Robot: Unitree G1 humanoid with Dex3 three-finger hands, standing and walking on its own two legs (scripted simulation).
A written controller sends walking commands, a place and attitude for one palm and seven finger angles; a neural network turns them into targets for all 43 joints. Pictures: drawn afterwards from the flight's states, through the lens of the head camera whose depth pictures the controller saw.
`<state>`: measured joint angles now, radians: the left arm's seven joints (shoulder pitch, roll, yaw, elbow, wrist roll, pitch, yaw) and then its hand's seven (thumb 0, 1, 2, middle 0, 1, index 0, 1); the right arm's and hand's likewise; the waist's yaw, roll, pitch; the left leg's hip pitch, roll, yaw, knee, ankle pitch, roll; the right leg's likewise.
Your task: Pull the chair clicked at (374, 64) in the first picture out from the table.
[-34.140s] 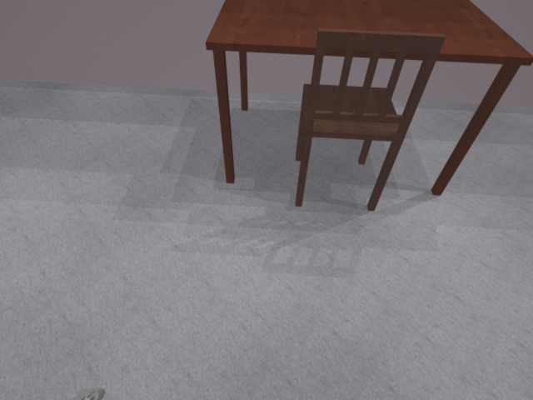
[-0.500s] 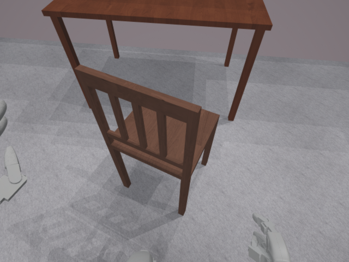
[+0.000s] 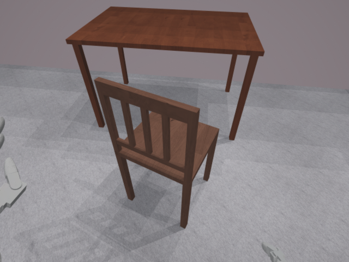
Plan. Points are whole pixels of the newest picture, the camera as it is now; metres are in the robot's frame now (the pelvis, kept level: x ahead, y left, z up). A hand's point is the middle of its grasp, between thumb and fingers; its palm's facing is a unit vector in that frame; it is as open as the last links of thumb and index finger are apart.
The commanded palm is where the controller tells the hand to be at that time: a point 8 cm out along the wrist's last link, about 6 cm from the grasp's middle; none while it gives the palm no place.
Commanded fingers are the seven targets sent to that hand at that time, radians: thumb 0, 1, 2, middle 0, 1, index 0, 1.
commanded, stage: stop stepping back and stand still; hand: left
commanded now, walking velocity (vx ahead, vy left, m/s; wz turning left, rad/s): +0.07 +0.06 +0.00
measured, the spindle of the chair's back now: (146, 131) +0.61 +0.14 -0.09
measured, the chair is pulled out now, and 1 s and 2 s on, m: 0.56 0.56 0.56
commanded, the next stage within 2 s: let the arm hang, fingers relaxed in 0.18 s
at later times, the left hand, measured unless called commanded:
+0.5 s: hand out of the picture +0.16 +0.20 -0.13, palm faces +0.07 -0.97 -0.23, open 7.4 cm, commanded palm none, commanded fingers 0.00 0.90 0.90 -0.20 -0.30 -0.20 -0.30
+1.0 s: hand out of the picture +0.01 +0.21 -0.16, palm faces +0.06 -0.97 -0.23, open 7.3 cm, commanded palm none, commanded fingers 0.00 0.90 0.90 -0.20 -0.30 -0.20 -0.30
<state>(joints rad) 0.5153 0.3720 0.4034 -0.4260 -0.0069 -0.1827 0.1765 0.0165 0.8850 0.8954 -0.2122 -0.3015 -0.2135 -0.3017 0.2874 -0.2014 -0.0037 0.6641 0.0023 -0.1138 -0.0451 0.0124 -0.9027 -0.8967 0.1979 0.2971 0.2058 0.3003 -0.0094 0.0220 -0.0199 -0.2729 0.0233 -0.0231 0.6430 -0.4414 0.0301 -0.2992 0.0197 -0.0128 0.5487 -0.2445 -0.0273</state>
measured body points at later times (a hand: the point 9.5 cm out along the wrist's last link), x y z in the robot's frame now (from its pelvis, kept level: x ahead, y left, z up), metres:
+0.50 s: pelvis +0.02 +0.01 +0.00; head +0.04 +0.01 +0.45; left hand +0.15 +0.25 -0.11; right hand +0.12 -0.23 -0.13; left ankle +0.01 +0.13 -0.73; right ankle +0.03 -0.10 -0.73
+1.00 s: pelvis +0.03 +0.03 +0.01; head +0.04 +0.02 +0.46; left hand +0.01 +0.26 -0.14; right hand +0.02 -0.18 -0.16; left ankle +0.01 +0.13 -0.73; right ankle +0.03 -0.10 -0.73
